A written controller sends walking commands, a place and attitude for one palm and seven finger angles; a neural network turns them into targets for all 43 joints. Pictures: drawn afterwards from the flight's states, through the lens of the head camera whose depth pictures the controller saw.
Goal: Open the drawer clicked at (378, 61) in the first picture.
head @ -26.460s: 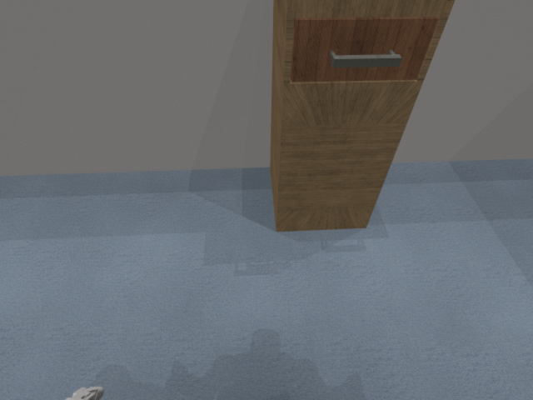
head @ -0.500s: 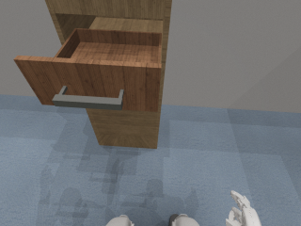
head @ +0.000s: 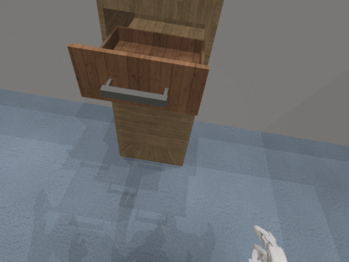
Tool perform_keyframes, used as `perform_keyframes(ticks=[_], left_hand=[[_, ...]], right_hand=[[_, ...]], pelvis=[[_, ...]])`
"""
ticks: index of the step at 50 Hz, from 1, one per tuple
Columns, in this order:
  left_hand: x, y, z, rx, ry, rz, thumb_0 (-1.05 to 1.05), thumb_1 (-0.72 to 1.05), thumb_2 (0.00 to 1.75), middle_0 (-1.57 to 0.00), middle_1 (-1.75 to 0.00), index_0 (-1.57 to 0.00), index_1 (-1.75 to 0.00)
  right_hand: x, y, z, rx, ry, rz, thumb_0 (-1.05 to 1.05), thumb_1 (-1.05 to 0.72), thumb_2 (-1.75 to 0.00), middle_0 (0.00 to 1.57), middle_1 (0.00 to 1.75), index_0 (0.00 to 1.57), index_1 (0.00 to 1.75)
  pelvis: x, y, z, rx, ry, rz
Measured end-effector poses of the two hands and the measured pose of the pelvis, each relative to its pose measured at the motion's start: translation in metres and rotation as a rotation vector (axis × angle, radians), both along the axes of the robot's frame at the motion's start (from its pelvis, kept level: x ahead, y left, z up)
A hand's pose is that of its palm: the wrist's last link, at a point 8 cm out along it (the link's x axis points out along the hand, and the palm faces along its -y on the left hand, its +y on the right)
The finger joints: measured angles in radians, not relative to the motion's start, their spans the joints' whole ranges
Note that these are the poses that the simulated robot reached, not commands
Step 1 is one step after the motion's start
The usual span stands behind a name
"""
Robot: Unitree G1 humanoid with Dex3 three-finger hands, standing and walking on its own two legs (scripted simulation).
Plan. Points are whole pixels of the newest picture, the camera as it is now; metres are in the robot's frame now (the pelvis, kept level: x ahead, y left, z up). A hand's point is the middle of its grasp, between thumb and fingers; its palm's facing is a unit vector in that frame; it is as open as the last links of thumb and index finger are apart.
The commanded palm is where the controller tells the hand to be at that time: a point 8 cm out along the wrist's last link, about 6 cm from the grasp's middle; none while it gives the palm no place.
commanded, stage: stop stepping back and stand still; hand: left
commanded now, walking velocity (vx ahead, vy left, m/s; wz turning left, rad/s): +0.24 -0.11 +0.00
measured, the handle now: (136, 91) +0.54 +0.16 +0.08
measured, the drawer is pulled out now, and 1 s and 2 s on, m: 0.29 0.29 0.29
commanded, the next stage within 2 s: let the arm hang, fingers relaxed in 0.48 s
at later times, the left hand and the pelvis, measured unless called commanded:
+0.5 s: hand out of the picture +0.16 +0.23 +0.27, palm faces +0.51 -0.77 -0.38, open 7.5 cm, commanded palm +0.09 +0.27 +0.27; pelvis -0.05 +0.00 -0.01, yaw -3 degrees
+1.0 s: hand out of the picture -0.08 +0.20 -0.18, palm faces +0.05 -0.97 -0.23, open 6.9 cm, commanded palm none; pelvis -0.06 +0.00 +0.00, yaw +0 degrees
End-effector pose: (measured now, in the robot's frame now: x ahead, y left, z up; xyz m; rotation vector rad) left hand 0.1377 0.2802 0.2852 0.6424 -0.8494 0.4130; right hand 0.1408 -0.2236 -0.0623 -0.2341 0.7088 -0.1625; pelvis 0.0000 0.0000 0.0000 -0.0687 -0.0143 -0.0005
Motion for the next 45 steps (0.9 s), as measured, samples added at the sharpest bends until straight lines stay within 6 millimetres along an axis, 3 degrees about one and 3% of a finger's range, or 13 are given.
perform_keyframes(ticks=[5, 10, 16, 21, 30, 31, 33, 35, 37, 39, 41, 43, 45], left_hand=[[-0.01, -0.002, 0.007, -0.064, 0.005, 0.001, 0.01, 0.88, 0.89, -0.21, -0.3, -0.21, -0.3], [-0.013, -0.018, 0.001, -0.033, 0.03, -0.077, 0.01, 0.88, 0.9, -0.2, -0.3, -0.21, -0.3], [-0.023, -0.01, -0.008, -0.031, 0.023, -0.098, 0.01, 0.88, 0.89, -0.21, -0.3, -0.21, -0.3], [-0.021, 0.001, -0.006, -0.052, 0.031, -0.04, 0.01, 0.88, 0.89, -0.21, -0.3, -0.21, -0.3], [-0.019, -0.016, -0.011, -0.001, 0.121, -0.081, 0.01, 0.88, 0.89, -0.21, -0.3, -0.21, -0.3], [-0.006, -0.011, -0.028, -0.029, 0.198, -0.079, 0.01, 0.88, 0.89, -0.21, -0.3, -0.21, -0.3], [0.026, 0.003, -0.09, -0.148, 0.47, -0.046, 0.0, 0.89, 0.9, -0.2, -0.3, -0.2, -0.3], [0.045, 0.01, -0.174, -0.295, 0.815, 0.018, 0.0, 0.9, 0.9, -0.19, -0.3, -0.2, -0.3], [0.036, 0.002, -0.262, -0.413, 1.16, 0.073, 0.0, 0.9, 0.9, -0.19, -0.29, -0.19, -0.3], [0.001, -0.019, -0.336, -0.483, 1.466, 0.102, 0.01, 0.91, 0.9, -0.19, -0.29, -0.19, -0.3], [-0.051, -0.045, -0.39, -0.55, 1.729, 0.112, 0.01, 0.91, 0.89, -0.19, -0.29, -0.19, -0.3], [-0.109, -0.069, -0.421, -0.654, 1.928, 0.134, 0.01, 0.92, 0.89, -0.19, -0.29, -0.19, -0.3], [-0.147, -0.06, -0.427, -0.766, 1.962, 0.249, -0.02, 1.0, 0.89, -0.2, -0.3, -0.2, -0.3]], right_hand=[[-0.011, 0.009, 0.007, 0.033, -0.017, 0.031, 0.01, -0.91, -0.9, 0.2, 0.3, 0.2, 0.3], [-0.023, -0.003, -0.002, 0.021, -0.037, 0.025, 0.01, -0.9, -0.9, 0.2, 0.3, 0.2, 0.3], [-0.055, -0.023, -0.009, -0.039, -0.002, -0.083, 0.01, -0.91, -0.9, 0.2, 0.3, 0.2, 0.3], [-0.076, -0.023, -0.015, -0.036, 0.034, -0.107, 0.01, -0.91, -0.9, 0.2, 0.3, 0.2, 0.3], [-0.091, -0.018, -0.026, 0.028, 0.092, -0.086, 0.01, -0.91, -0.9, 0.2, 0.3, 0.2, 0.3], [-0.091, -0.019, -0.033, 0.033, 0.101, -0.071, 0.01, -0.91, -0.9, 0.2, 0.3, 0.2, 0.3], [-0.091, -0.024, -0.053, 0.04, 0.138, -0.07, 0.01, -0.91, -0.9, 0.2, 0.3, 0.2, 0.3], [-0.095, -0.026, -0.068, 0.049, 0.18, -0.083, 0.01, -0.91, -0.9, 0.2, 0.3, 0.2, 0.3], [-0.104, -0.026, -0.077, 0.061, 0.208, -0.087, 0.01, -0.91, -0.9, 0.2, 0.3, 0.2, 0.3], [-0.117, -0.027, -0.085, 0.079, 0.245, -0.094, 0.01, -0.91, -0.9, 0.2, 0.3, 0.2, 0.3], [-0.134, -0.027, -0.09, 0.097, 0.314, -0.111, 0.0, -0.91, -0.9, 0.2, 0.3, 0.2, 0.3], [-0.155, -0.026, -0.091, 0.1, 0.419, -0.124, 0.0, -0.91, -0.9, 0.2, 0.3, 0.2, 0.3], [-0.177, -0.024, -0.088, 0.088, 0.535, -0.121, 0.0, -0.91, -0.9, 0.2, 0.3, 0.2, 0.3]], pelvis=[[-0.015, -0.005, 0.007, 0.017, 0.023, -0.012], [-0.038, -0.006, -0.005, 0.032, 0.013, -0.043], [-0.036, 0.002, -0.013, 0.035, -0.021, -0.039], [-0.045, 0.004, -0.009, 0.033, -0.011, -0.046], [-0.045, 0.004, -0.004, 0.053, 0.001, -0.056], [-0.043, 0.008, -0.007, 0.047, 0.01, -0.054], [-0.044, 0.015, -0.016, 0.044, 0.019, -0.048], [-0.049, 0.017, -0.021, 0.07, 0.013, -0.036], [-0.056, 0.014, -0.024, 0.096, -0.001, -0.031], [-0.061, 0.008, -0.027, 0.118, -0.016, -0.04], [-0.064, 0.003, -0.025, 0.112, -0.03, -0.033], [-0.064, 0.001, -0.019, 0.093, -0.029, -0.024], [-0.064, -0.002, -0.013, 0.068, -0.019, -0.01]])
